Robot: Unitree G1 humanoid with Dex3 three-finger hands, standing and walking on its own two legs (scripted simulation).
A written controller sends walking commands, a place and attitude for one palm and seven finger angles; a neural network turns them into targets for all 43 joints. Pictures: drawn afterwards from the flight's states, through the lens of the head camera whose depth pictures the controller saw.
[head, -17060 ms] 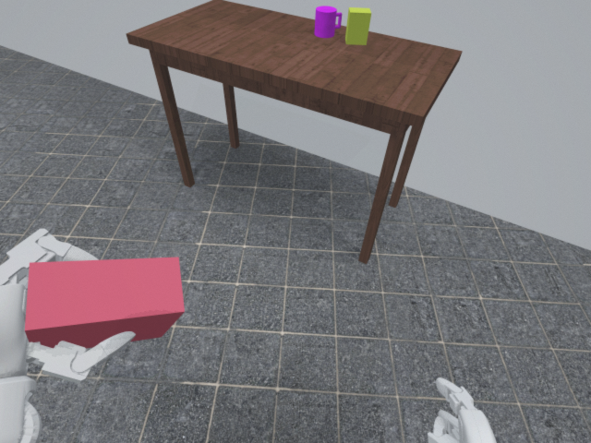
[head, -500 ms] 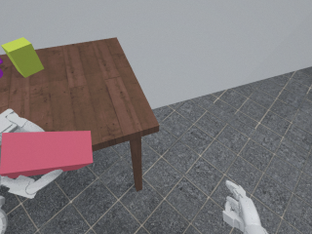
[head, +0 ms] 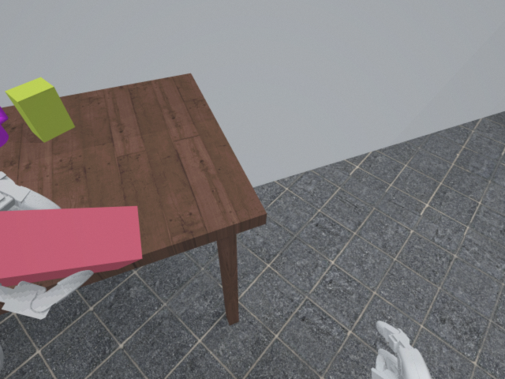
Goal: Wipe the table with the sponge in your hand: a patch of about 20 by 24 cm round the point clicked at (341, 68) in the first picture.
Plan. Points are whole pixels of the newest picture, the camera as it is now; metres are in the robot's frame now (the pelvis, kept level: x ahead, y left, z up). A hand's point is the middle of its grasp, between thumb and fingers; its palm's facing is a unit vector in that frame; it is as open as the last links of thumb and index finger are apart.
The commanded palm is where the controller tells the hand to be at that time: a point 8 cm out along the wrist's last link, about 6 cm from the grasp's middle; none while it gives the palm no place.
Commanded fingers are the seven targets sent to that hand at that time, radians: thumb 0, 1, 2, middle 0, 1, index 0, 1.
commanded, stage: shuffle to correct the standing spot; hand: left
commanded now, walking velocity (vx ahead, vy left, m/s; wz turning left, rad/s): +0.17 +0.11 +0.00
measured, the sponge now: (88, 244) +0.24 +0.21 +0.16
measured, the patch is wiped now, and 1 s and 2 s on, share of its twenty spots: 0.00 0.00 0.00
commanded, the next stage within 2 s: come to a stop and stand still in 0.44 s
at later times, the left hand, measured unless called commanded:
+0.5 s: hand out of the picture +0.24 +0.29 +0.20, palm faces +0.41 -0.79 -0.45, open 10.0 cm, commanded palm +0.19 +0.34 +0.20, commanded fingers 0.00 0.10 1.30 -1.20 -1.60 -1.20 -1.60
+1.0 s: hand out of the picture +0.30 +0.33 +0.20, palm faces +0.41 -0.79 -0.45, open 9.9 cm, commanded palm +0.26 +0.36 +0.20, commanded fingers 0.00 0.10 1.30 -1.20 -1.60 -1.20 -1.60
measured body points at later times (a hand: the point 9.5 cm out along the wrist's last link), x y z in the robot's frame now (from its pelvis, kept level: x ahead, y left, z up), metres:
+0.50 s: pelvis +0.04 +0.05 +0.01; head +0.06 +0.05 +0.46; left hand +0.21 +0.33 +0.23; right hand +0.22 -0.15 -0.08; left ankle +0.06 +0.16 -0.69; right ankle +0.02 -0.06 -0.71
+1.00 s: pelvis +0.11 +0.08 +0.03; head +0.12 +0.07 +0.48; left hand +0.28 +0.37 +0.23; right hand +0.31 -0.13 -0.05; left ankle +0.11 +0.19 -0.71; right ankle +0.12 -0.01 -0.71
